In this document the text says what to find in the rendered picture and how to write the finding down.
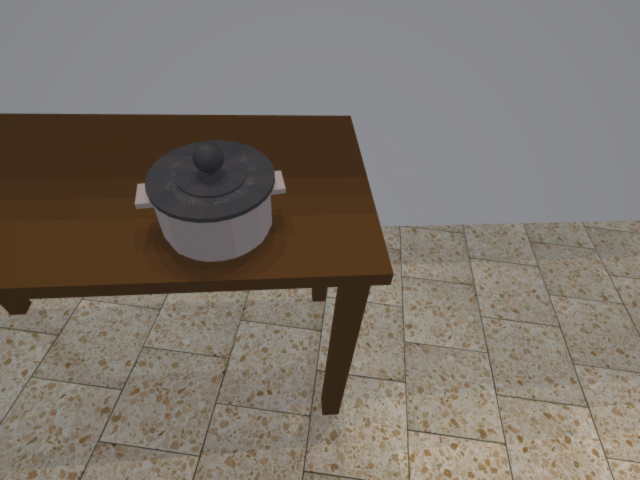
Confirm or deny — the table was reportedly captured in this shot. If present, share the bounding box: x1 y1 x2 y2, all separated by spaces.
0 114 394 415

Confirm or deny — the pot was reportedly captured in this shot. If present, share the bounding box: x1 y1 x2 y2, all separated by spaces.
135 170 286 262

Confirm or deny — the lid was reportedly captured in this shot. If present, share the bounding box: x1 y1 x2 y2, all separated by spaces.
145 140 275 223

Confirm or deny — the knob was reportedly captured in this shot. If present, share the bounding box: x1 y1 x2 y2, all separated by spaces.
192 142 224 173

